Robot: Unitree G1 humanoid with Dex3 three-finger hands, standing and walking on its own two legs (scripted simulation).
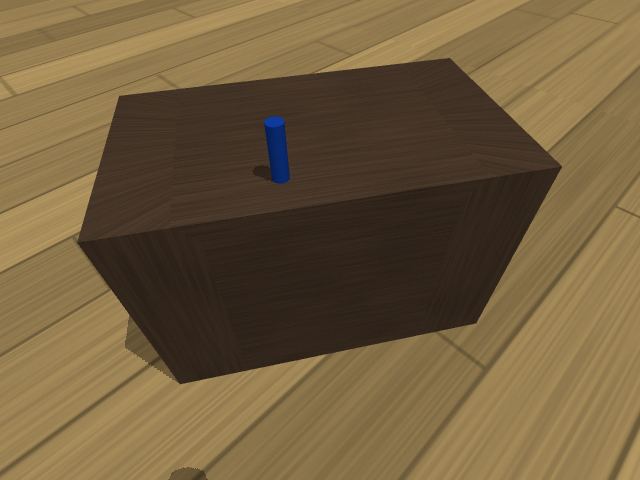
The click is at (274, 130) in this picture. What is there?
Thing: slim round
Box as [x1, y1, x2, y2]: [264, 116, 289, 183]
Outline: 274,116 267,118 264,121 272,179 275,182 281,183 285,182 289,178 284,123 282,118
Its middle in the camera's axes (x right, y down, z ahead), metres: -0.09 -0.19 +0.82
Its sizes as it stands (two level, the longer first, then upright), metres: 0.040 0.040 0.142
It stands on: a support 0.70 m high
